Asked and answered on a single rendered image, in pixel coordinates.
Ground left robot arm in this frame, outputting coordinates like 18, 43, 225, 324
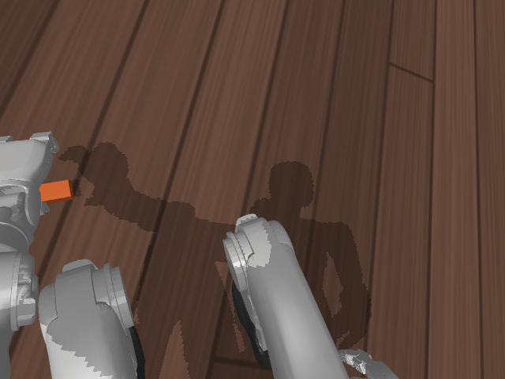
0, 180, 41, 379

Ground right robot hand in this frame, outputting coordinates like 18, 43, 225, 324
338, 349, 399, 379

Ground left robot foot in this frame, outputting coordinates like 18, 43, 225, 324
129, 326, 145, 379

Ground small box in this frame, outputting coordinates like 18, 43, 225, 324
39, 180, 74, 205

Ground right robot foot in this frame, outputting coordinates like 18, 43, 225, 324
232, 281, 271, 369

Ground left robot hand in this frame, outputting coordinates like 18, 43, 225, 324
0, 131, 59, 215

